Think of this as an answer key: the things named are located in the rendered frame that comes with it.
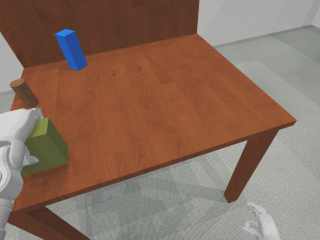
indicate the robot left hand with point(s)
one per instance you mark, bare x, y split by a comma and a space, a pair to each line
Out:
19, 124

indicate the table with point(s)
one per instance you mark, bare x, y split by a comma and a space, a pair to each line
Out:
154, 93

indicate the robot right hand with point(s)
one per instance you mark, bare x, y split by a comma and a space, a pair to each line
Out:
265, 226

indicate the left robot forearm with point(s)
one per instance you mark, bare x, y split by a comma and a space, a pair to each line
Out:
12, 152

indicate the sponge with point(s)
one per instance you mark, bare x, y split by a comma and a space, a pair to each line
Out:
47, 145

